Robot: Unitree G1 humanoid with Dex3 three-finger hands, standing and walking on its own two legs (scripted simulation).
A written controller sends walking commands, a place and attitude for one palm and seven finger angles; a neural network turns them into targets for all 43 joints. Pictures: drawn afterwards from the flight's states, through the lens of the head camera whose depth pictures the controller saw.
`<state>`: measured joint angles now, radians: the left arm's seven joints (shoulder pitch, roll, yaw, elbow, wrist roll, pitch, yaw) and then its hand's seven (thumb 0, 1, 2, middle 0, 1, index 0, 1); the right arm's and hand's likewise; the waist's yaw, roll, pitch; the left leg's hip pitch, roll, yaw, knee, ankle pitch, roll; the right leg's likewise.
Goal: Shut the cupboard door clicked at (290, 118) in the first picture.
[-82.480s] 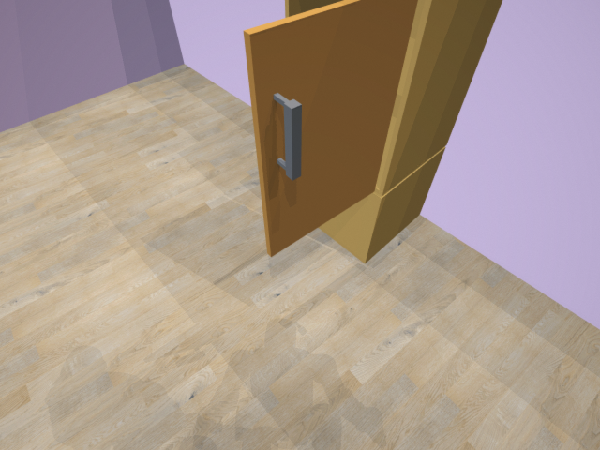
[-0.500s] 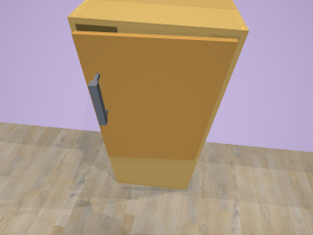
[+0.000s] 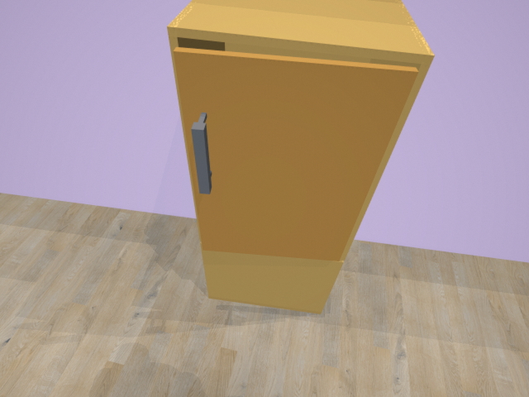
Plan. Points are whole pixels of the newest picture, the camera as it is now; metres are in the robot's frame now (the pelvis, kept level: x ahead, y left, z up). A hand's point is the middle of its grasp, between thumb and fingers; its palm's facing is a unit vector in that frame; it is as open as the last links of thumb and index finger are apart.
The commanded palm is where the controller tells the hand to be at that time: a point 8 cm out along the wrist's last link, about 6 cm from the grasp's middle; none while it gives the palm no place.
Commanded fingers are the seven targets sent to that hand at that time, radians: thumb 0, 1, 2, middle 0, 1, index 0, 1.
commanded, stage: shuffle to correct the standing spot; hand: left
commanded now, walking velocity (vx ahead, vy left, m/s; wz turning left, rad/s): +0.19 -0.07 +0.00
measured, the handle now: (204, 154) +0.55 +0.17 +0.05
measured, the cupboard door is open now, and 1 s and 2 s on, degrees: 4 4 4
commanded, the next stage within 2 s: come to a stop and stand still in 1.10 s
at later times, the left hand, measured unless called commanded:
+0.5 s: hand out of the picture +0.03 +0.17 -0.16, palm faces -0.02 -0.98 -0.20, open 7.3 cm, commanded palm none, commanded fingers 0.00 0.90 0.90 -0.20 -0.30 -0.20 -0.30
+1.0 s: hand out of the picture +0.04 +0.16 -0.17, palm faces +0.05 -0.99 -0.16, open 7.4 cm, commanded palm none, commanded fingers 0.00 0.90 0.90 -0.20 -0.30 -0.20 -0.30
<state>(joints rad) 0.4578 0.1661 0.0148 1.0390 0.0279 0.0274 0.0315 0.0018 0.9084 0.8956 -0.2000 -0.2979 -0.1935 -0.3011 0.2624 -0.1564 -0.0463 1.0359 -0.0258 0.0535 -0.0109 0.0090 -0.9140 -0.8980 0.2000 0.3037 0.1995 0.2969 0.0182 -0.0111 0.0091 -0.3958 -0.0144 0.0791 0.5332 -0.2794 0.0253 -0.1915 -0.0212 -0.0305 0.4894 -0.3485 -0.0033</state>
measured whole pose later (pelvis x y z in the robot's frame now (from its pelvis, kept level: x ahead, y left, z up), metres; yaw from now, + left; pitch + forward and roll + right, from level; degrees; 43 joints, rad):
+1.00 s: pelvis +0.03 -0.01 +0.00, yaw +0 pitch +0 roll +1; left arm 0.30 0.16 0.05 1.03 0.02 0.00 -0.02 0.01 0.91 0.90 -0.20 -0.30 -0.19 -0.30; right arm 0.31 -0.11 -0.03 1.06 -0.03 -0.05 -0.03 0.01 -0.92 -0.90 0.20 0.30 0.20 0.30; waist 0.01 -0.04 0.05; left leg -0.23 0.03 0.09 0.42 -0.19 0.01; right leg -0.45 -0.08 -0.06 0.89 -0.32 -0.01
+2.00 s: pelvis +0.04 -0.05 -0.01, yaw +1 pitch -5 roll -1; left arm 0.30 0.18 0.01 0.92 0.02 0.02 0.04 0.01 0.91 0.90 -0.20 -0.30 -0.19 -0.30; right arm 0.26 -0.17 -0.03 0.96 -0.03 0.02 0.00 0.01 -0.91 -0.90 0.20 0.30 0.20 0.30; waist 0.00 -0.01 0.01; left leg -0.32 0.00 0.07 0.60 -0.21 0.05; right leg -0.22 0.00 -0.07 0.63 -0.35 -0.02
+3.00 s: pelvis -0.13 -0.02 +0.00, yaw +2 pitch -3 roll -1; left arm 0.47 0.18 0.03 1.08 0.02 0.02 0.04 0.01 0.91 0.90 -0.20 -0.30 -0.19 -0.30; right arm 0.36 -0.19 -0.07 1.02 -0.03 0.05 0.00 0.02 -0.93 -0.90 0.20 0.30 0.20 0.30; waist 0.00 -0.02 0.00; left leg -0.49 0.00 0.03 1.00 -0.27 -0.01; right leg -0.03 0.04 -0.10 0.36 -0.29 -0.06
